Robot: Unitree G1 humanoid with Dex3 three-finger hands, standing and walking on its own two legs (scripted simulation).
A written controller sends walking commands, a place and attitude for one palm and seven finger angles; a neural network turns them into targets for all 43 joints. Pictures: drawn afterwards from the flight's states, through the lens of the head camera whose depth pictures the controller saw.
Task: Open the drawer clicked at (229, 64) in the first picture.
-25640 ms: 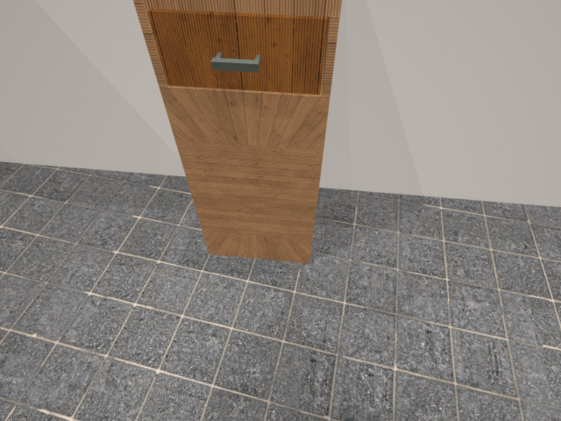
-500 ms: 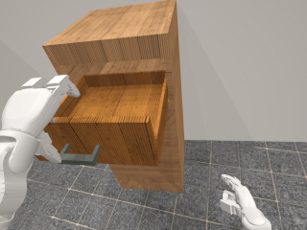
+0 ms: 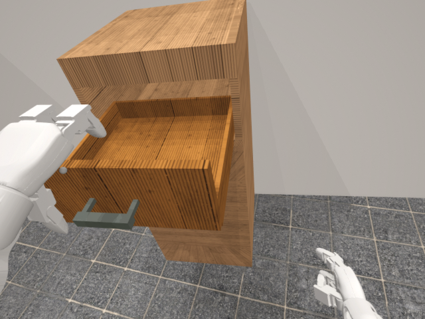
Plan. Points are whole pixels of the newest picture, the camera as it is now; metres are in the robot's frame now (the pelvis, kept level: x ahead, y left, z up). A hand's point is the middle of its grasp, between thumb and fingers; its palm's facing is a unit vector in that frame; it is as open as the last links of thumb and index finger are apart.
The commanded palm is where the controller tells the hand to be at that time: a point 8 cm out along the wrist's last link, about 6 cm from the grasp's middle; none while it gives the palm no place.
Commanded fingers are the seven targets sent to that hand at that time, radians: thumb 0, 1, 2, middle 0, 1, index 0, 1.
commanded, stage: draw the hand back to the body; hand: left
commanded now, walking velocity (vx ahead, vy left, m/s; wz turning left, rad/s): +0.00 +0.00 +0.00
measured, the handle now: (108, 211) +0.25 +0.24 +0.12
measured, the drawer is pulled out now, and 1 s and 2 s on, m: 0.29 0.29 0.29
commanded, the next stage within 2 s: step back with the hand held close in 1.40 s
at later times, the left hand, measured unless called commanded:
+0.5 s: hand (42, 162) +0.21 +0.23 +0.28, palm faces +0.42 -0.50 -0.76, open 13.8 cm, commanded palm +0.15 +0.26 +0.31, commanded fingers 0.00 -0.29 0.39 -0.28 -1.07 -0.28 -1.07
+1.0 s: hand (48, 134) +0.23 +0.23 +0.31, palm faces +0.51 -0.77 -0.38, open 10.4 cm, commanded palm +0.18 +0.28 +0.31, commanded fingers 0.00 0.58 0.76 -0.22 -0.50 -0.22 -0.50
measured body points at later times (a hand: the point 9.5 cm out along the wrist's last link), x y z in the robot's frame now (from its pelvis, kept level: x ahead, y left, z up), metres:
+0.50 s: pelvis +0.00 +0.01 +0.01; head -0.02 -0.04 +0.45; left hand +0.18 +0.26 +0.32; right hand +0.25 -0.16 -0.06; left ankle +0.02 +0.13 -0.73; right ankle +0.05 -0.10 -0.73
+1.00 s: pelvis +0.04 +0.01 +0.01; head +0.03 -0.02 +0.46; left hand +0.20 +0.26 +0.33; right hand +0.23 -0.21 -0.08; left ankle +0.02 +0.13 -0.73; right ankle +0.05 -0.10 -0.73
